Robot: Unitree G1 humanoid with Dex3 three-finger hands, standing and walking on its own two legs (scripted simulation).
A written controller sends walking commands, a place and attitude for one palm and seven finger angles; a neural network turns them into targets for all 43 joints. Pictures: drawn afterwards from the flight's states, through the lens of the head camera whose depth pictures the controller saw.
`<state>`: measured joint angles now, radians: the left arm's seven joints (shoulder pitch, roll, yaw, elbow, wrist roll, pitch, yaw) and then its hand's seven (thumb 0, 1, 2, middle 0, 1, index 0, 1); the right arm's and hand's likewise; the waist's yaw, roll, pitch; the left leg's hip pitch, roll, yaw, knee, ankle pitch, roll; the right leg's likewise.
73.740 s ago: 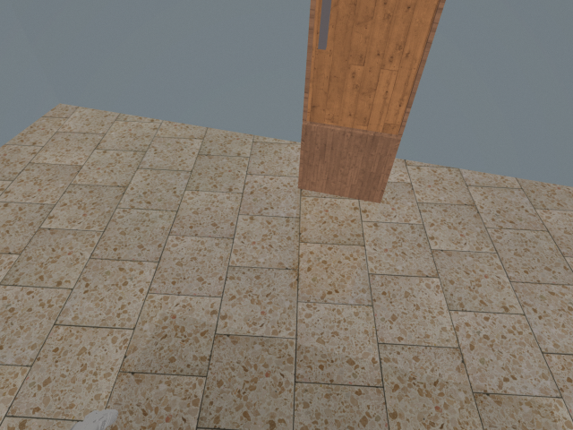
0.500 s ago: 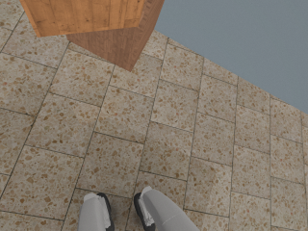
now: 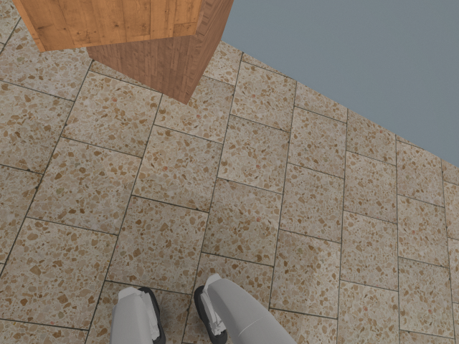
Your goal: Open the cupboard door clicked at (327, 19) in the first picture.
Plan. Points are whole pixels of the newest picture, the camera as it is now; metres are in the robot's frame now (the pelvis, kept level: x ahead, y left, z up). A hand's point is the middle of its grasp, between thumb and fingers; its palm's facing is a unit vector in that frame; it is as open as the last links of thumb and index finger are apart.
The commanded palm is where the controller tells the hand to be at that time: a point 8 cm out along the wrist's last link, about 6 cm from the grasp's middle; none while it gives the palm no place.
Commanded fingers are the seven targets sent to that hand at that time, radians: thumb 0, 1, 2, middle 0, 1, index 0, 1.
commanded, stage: slide the fingers in behind the handle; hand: left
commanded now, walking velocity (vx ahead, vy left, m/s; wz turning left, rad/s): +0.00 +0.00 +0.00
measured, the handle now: out of the picture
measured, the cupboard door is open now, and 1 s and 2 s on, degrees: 43 42 42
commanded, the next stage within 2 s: move the hooked fingers beside the handle in 0.70 s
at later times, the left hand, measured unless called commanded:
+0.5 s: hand out of the picture +0.68 +0.13 +0.16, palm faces +0.12 -0.99 +0.00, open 13.8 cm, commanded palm +0.70 +0.09 +0.15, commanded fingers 0.00 -0.50 0.30 -0.30 -1.20 -0.30 -1.20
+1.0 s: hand out of the picture +0.68 +0.13 +0.16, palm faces +0.12 -0.99 -0.01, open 13.9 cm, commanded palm +0.70 +0.10 +0.15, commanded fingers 0.00 -0.50 0.30 -0.30 -1.20 -0.30 -1.20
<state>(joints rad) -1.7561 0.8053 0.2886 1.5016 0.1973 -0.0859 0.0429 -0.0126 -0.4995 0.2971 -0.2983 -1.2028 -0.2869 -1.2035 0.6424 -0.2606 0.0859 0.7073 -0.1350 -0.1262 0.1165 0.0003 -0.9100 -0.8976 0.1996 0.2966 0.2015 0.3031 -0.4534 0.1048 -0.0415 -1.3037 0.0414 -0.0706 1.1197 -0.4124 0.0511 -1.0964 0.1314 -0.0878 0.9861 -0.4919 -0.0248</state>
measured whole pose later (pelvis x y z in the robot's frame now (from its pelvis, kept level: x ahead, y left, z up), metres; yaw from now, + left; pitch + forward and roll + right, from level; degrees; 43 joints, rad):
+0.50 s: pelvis +0.01 +0.00 +0.00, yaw +1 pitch +35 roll -9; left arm -1.77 0.74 0.25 1.47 0.18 -0.07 0.08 -0.01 -0.50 0.30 -0.30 -1.21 -0.31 -1.26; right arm 0.62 -0.25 0.07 0.72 -0.14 -0.15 0.13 0.00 -0.91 -0.90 0.20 0.30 0.20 0.30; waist -0.44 0.09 -0.06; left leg -1.32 0.03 -0.09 1.12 -0.42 0.04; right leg -1.10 0.13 -0.11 0.98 -0.50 -0.03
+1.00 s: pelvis +0.01 +0.00 +0.00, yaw +0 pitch +35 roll -9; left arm -1.76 0.77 0.27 1.48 0.19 -0.06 0.07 -0.01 -0.50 0.30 -0.29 -1.20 -0.29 -1.24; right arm 0.64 -0.25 0.08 0.72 -0.14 -0.14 0.13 0.00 -0.91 -0.90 0.20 0.30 0.20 0.30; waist -0.45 0.10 -0.06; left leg -1.32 0.04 -0.08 1.13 -0.42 0.05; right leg -1.10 0.13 -0.10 0.99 -0.50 -0.03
